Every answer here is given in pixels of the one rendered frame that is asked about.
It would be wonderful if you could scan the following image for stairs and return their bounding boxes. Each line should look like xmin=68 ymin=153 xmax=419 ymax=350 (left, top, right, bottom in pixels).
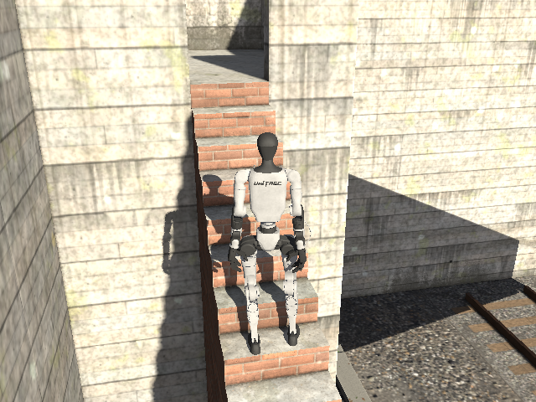
xmin=190 ymin=82 xmax=342 ymax=402

